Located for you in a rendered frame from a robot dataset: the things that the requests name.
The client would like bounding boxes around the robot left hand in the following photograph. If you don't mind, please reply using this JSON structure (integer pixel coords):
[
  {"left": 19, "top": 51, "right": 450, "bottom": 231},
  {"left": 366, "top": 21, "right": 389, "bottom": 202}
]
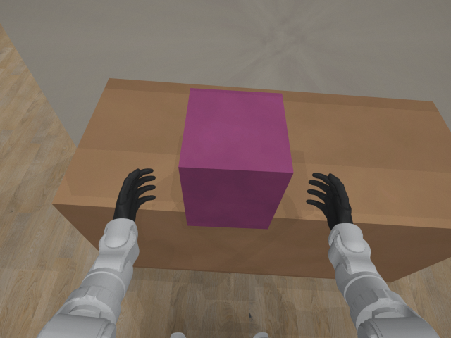
[{"left": 113, "top": 168, "right": 156, "bottom": 222}]

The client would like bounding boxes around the robot right upper arm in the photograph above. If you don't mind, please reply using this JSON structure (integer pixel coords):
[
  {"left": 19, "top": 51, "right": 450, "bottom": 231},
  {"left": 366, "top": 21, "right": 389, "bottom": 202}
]
[{"left": 357, "top": 317, "right": 438, "bottom": 338}]

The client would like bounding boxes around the robot right forearm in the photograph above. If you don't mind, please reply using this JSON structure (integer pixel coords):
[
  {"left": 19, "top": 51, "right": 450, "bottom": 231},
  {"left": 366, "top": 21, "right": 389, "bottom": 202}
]
[{"left": 328, "top": 223, "right": 440, "bottom": 338}]

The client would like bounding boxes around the robot left forearm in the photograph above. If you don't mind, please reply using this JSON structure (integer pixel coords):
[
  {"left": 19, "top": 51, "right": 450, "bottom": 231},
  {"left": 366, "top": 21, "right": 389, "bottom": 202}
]
[{"left": 36, "top": 218, "right": 140, "bottom": 338}]

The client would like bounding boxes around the robot right hand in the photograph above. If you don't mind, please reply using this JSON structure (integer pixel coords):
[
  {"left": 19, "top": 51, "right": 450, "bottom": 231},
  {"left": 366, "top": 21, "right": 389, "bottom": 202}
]
[{"left": 306, "top": 173, "right": 353, "bottom": 230}]

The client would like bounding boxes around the robot left upper arm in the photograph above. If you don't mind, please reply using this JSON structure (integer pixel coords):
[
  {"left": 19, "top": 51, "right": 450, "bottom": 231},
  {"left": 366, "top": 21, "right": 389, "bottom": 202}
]
[{"left": 41, "top": 313, "right": 116, "bottom": 338}]

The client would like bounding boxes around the carton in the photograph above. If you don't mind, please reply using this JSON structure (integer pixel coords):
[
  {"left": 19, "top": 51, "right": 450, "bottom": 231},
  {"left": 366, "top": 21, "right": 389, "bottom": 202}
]
[{"left": 178, "top": 88, "right": 293, "bottom": 229}]

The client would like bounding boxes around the pedestal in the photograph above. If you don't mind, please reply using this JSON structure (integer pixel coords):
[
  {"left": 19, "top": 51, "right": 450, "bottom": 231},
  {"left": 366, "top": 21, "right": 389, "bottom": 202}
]
[{"left": 51, "top": 78, "right": 451, "bottom": 282}]

